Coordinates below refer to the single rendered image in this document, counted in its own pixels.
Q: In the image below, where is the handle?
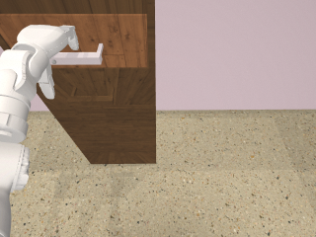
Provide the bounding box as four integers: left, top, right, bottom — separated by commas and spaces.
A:
67, 96, 115, 106
49, 43, 104, 65

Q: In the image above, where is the left robot hand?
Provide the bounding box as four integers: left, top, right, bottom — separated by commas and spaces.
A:
17, 25, 79, 100

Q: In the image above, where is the left robot upper arm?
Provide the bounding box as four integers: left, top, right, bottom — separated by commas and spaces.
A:
0, 141, 31, 237

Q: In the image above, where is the drawer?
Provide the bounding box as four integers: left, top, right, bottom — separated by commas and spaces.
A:
0, 14, 148, 68

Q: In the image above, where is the left robot forearm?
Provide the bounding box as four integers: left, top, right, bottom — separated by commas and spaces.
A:
0, 40, 49, 144

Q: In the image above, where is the cabinet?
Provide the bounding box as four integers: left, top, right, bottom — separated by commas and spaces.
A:
0, 0, 156, 165

